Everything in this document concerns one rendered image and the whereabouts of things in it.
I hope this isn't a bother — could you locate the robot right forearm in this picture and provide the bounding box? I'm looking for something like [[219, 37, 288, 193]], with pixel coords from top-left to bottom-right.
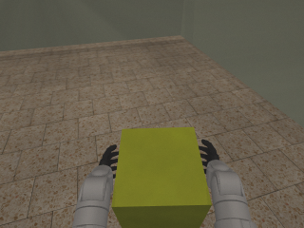
[[206, 160, 257, 228]]

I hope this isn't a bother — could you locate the carton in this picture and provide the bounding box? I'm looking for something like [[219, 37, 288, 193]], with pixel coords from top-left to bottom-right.
[[111, 127, 212, 228]]

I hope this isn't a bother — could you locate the robot left hand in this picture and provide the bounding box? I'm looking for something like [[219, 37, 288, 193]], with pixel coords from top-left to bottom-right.
[[99, 144, 119, 179]]

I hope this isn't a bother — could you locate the robot left forearm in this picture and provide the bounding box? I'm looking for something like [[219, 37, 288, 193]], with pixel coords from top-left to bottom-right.
[[71, 164, 113, 228]]

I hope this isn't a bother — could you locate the robot right hand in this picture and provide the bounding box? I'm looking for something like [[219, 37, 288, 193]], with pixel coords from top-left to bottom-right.
[[199, 139, 219, 174]]

